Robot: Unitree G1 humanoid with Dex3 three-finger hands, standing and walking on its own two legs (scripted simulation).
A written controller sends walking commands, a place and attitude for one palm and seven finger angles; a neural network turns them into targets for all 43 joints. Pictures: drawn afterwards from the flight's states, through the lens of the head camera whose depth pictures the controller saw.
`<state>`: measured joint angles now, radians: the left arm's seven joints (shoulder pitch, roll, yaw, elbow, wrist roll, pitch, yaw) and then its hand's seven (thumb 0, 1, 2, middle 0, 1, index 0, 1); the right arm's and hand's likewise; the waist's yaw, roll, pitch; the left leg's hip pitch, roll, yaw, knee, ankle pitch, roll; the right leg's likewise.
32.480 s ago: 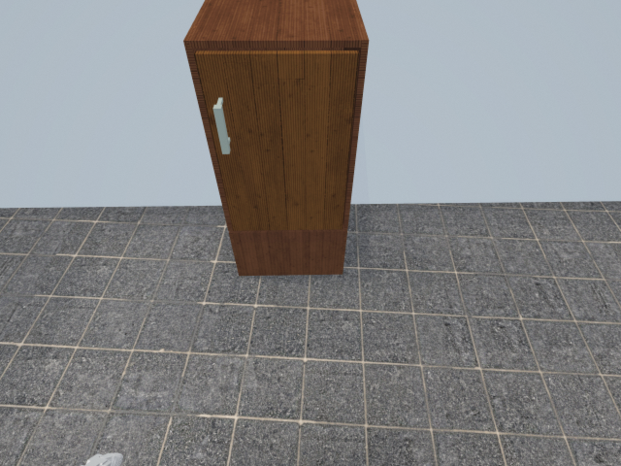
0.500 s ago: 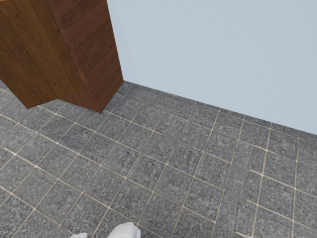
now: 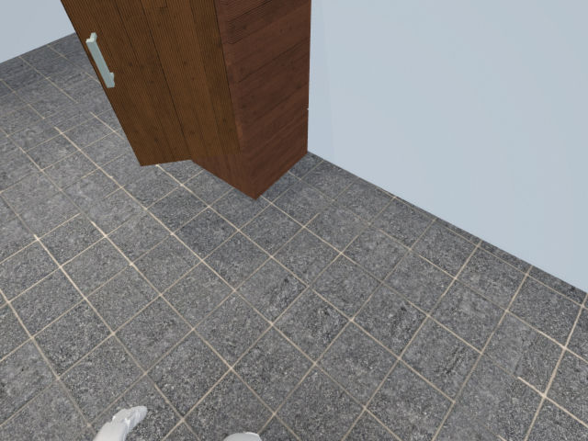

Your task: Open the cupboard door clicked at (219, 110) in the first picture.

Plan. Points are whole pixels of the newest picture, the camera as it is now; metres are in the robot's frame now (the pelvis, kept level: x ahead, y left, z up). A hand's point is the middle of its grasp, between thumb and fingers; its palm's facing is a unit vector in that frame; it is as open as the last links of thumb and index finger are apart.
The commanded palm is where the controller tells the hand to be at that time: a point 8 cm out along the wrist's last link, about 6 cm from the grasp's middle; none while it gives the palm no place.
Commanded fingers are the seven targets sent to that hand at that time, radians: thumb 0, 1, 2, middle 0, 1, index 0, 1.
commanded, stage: turn to face it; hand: left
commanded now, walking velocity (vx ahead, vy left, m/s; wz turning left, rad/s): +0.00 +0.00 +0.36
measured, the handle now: (102, 60) +1.02 +0.59 -0.04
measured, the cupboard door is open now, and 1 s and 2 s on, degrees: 49 49 49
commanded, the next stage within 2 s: take the last steps up to it in 0.22 s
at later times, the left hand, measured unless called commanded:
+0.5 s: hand out of the picture -0.01 +0.22 -0.17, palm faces +0.24 -0.95 -0.20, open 7.4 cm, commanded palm none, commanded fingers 0.00 0.90 0.90 -0.20 -0.30 -0.20 -0.30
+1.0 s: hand out of the picture -0.02 +0.24 -0.18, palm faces +0.38 -0.91 -0.14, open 7.4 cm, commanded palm none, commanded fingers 0.00 0.90 0.90 -0.20 -0.30 -0.20 -0.30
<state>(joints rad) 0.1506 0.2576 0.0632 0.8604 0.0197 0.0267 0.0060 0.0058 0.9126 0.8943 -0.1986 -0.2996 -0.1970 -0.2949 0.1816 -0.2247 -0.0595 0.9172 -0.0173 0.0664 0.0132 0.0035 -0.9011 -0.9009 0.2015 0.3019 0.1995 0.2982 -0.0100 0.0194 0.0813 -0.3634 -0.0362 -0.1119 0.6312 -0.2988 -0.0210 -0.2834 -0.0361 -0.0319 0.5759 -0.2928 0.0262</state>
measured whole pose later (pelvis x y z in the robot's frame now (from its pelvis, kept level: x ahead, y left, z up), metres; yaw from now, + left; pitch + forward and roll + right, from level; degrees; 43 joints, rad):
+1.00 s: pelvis +0.09 +0.10 +0.00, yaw +18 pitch +1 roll +0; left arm 0.39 0.17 0.05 1.10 0.03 -0.01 -0.01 0.01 0.91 0.89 -0.20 -0.30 -0.20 -0.30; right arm 0.17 -0.21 -0.05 0.98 -0.03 -0.03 0.03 0.00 -0.91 -0.90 0.20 0.30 0.19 0.30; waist 0.04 -0.04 0.08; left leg -0.39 0.04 0.11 0.60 -0.19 0.02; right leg -0.15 -0.17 -0.11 0.68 -0.47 0.06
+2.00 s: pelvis +0.43 +0.24 +0.01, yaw +14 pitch -1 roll +1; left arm 0.28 0.18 0.05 1.08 0.03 0.00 -0.02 0.01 0.92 0.89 -0.20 -0.30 -0.19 -0.29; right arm 0.21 -0.16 -0.03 1.02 -0.03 -0.06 -0.02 -0.01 -0.93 -0.90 0.20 0.30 0.20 0.30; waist 0.03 -0.04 0.06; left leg -0.23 0.02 0.15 0.46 -0.22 0.04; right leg -0.46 -0.09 -0.07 1.01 -0.36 0.00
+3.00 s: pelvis +0.47 +0.24 +0.01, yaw +14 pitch -2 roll +0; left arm 0.31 0.17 -0.02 1.01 0.02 0.00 0.03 0.01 0.91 0.89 -0.20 -0.30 -0.20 -0.30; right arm 0.22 -0.19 -0.01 0.98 -0.02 0.01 0.00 0.00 -0.92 -0.90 0.20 0.30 0.20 0.30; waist 0.00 0.04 0.02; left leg -0.24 0.02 0.12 0.51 -0.25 0.03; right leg -0.21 -0.01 -0.02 0.54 -0.30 0.00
